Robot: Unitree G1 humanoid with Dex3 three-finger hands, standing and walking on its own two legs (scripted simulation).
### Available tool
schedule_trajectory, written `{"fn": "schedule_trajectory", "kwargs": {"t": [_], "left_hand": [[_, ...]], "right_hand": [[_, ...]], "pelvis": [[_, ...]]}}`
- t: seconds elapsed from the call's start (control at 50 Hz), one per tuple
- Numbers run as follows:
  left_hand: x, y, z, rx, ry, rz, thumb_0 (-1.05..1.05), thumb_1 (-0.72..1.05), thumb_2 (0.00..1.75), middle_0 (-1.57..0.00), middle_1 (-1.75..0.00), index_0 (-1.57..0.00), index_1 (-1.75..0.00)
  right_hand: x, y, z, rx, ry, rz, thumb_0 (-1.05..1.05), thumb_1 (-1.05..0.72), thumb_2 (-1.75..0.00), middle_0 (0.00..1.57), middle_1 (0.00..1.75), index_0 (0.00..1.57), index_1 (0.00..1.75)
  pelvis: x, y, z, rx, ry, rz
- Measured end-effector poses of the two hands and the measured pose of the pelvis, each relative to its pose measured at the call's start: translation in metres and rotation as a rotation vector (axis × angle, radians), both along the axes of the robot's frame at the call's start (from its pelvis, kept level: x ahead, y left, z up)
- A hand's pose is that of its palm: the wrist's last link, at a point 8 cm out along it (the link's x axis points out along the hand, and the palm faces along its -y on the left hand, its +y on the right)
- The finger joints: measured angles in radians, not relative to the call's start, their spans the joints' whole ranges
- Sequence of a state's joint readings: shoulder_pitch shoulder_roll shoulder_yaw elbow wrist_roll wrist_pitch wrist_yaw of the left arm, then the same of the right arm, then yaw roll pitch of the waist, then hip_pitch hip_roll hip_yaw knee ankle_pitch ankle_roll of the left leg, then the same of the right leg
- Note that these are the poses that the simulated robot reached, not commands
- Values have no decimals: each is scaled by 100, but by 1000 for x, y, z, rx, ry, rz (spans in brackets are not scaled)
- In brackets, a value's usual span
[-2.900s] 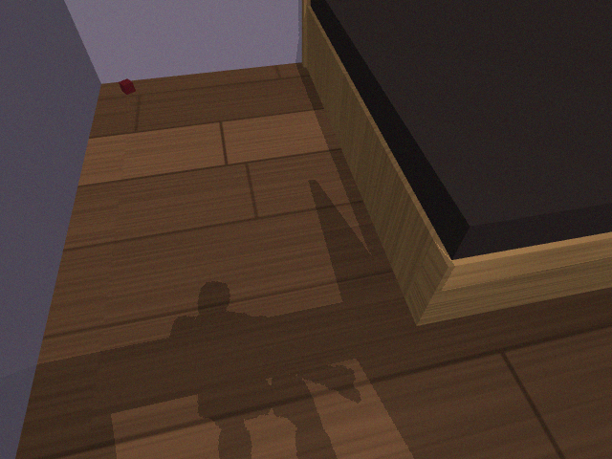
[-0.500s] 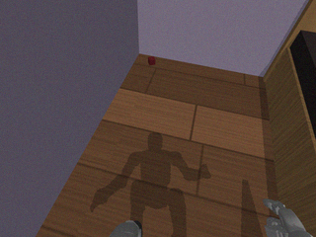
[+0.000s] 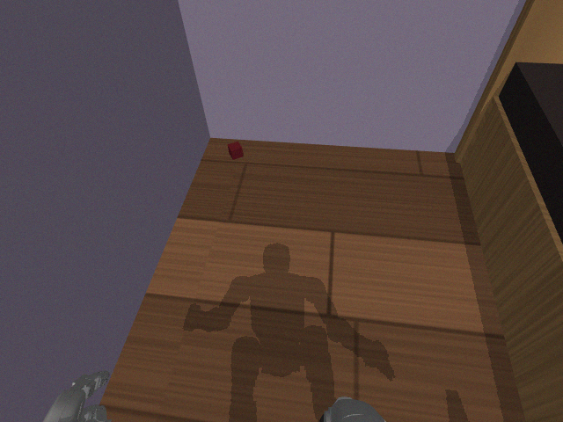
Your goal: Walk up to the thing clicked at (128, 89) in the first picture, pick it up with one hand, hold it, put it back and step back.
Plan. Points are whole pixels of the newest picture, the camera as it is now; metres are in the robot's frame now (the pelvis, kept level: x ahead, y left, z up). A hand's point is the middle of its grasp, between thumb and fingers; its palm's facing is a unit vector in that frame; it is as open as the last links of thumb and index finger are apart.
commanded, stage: walk up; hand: left
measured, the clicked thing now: (235, 150) +1.48 +0.20 -0.72
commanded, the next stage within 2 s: none
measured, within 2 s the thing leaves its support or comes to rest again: neither
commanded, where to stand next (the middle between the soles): +1.09 -0.01 m, yaw -2 degrees
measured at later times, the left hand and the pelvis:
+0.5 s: hand (111, 365) +0.25 +0.30 -0.15, palm faces -0.01 -0.94 -0.34, open 7.4 cm; pelvis +0.25 +0.02 +0.01, yaw +0 degrees
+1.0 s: hand (166, 207) +0.56 +0.24 -0.10, palm faces -0.03 -0.91 -0.42, open 7.4 cm; pelvis +0.46 -0.03 +0.02, yaw -1 degrees
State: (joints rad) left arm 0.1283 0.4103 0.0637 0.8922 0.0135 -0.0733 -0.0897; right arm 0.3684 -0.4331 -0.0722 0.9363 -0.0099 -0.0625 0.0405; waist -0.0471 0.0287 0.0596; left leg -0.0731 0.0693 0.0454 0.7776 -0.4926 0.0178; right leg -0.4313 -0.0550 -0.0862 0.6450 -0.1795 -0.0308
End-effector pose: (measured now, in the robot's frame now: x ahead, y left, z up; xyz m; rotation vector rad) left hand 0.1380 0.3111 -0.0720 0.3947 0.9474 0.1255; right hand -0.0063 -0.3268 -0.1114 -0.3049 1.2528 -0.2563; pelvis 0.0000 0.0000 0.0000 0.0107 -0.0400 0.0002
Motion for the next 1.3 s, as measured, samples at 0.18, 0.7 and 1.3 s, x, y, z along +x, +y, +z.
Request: {"fn": "schedule_trajectory", "kwargs": {"t": [0.18, 0.7, 1.3], "left_hand": [[25, -16, 14, -7, 71, 76, 0, 90, 90, -20, -30, -21, -30], [237, 27, -15, -38, 240, 71, 0, 90, 90, -20, -30, -20, -30], [471, 7, -25, -9, 209, 142, 0, 90, 90, -20, -30, -21, -30]], "right_hand": [[146, -5, 24, 39, -120, 90, 1, -90, -90, 21, 30, 20, 30], [400, 31, 50, -12, -190, 93, 1, -90, -90, 21, 30, 21, 30], [683, -2, 32, -17, -136, 154, 1, -90, -90, 21, 30, 20, 30]], "pelvis": [[80, -13, 25, -13, -15, -4], [328, 19, 24, 7, -12, -32], [590, -7, 7, -38, 1, 10]]}}
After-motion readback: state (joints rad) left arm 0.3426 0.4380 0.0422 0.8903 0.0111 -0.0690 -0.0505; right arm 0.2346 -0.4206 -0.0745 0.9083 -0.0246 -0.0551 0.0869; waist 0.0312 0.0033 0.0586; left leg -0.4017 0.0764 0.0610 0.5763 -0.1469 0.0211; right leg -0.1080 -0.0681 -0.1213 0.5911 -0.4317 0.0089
